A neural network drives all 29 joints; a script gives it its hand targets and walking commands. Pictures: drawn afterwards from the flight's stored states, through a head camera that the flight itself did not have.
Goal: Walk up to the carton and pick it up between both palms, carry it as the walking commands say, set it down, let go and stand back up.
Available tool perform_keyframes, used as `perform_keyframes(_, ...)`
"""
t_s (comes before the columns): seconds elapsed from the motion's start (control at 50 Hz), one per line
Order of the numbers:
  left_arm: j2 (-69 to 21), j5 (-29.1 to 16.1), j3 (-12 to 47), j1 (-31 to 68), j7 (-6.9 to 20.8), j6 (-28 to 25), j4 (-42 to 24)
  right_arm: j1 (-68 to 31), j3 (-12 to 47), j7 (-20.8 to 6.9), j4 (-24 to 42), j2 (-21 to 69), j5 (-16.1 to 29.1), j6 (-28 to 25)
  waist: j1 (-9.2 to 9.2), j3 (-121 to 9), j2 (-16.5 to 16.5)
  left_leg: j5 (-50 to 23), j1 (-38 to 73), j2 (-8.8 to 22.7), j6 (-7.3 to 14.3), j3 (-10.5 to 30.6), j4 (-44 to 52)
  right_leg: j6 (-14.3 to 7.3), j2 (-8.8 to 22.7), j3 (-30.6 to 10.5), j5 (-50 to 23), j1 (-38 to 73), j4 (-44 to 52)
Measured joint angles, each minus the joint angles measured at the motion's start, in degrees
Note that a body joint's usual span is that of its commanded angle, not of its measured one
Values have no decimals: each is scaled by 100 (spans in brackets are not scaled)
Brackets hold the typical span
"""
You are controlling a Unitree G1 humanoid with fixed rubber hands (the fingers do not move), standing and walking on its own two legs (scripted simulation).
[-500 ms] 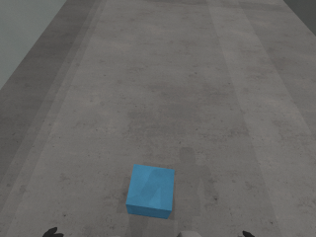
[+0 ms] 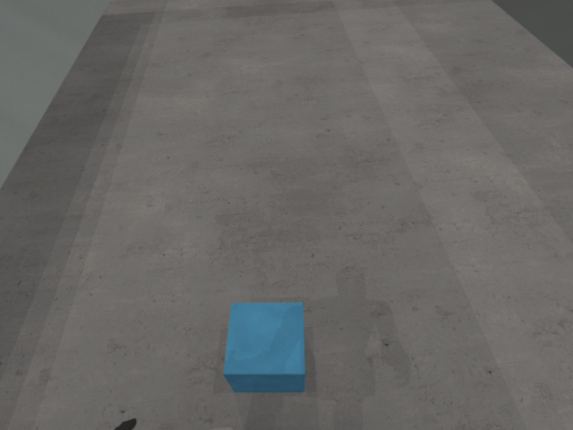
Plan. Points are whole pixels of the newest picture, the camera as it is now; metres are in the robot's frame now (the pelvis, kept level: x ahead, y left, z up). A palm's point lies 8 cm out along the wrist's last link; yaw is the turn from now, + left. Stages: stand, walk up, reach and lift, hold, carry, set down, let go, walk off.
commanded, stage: walk up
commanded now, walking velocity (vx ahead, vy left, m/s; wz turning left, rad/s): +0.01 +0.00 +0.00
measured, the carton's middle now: (267, 347) +0.44 +0.07 -0.67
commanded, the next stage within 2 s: stand in 1.26 s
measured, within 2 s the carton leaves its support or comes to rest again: neither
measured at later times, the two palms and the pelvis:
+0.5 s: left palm out of the picture +0.00 +0.32 -0.14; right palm out of the picture +0.09 -0.18 -0.11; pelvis +0.00 +0.06 +0.01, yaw +2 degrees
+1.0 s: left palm out of the picture +0.04 +0.30 -0.14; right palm out of the picture -0.01 -0.18 -0.14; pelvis +0.00 +0.06 +0.00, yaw -1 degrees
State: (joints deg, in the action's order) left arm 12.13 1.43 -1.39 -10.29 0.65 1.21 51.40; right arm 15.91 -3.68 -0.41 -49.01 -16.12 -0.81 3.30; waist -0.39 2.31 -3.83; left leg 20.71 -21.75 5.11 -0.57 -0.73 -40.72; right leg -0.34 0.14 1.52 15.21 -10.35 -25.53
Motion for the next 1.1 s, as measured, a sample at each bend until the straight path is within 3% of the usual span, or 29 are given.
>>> perform_keyframes(0.14,-130,10,55,-12,-138,-178,158,70,170,27,-356,252,42,-38,19,-83,82,131,452,-318,24,-88,399,-33,26,96,-110,133,288)
perform_keyframes(0.26,47,42,-83,-216,-321,-179,301,-296,96,-8,-267,148,30,48,169,-27,351,520,320,-534,-93,-183,-246,142,328,-8,-43,-158,46)
perform_keyframes(0.3,151,37,-148,-309,-299,-130,399,-454,123,-12,-193,105,52,13,193,12,433,361,450,-500,-45,-173,206,243,430,-34,-46,-201,7)
perform_keyframes(0.34,221,-9,-176,-409,-233,-84,533,-554,182,18,-174,71,60,-138,170,19,399,-459,839,-316,12,-211,1220,340,408,11,22,-219,-118)
perform_keyframes(0.44,304,-74,-118,-487,-161,61,764,-527,276,100,-339,338,46,-332,172,45,613,-535,1149,-388,146,-271,1540,157,212,-277,952,-379,-887)
perform_keyframes(0.54,229,-83,-71,-412,-147,98,856,-485,335,171,-521,521,51,-378,117,50,626,-699,1363,-431,219,-307,1841,135,83,-184,744,-374,-950)
perform_keyframes(0.66,31,-62,-27,-305,-203,-12,1003,-371,290,175,-846,597,64,-331,113,52,579,-601,1455,-555,226,-409,1733,81,132,-32,-351,141,196)
perform_keyframes(0.78,-210,-70,79,-294,-220,-130,1225,-190,280,189,-1191,612,59,-345,51,-19,344,-694,1595,-475,183,-364,1941,66,44,12,-339,342,502)
perform_keyframes(1.1,-119,-27,-34,-112,-231,-104,988,88,200,300,-1335,524,-32,-290,-78,24,377,-602,1339,-374,140,-603,1686,15,-39,-209,-270,-80,109)
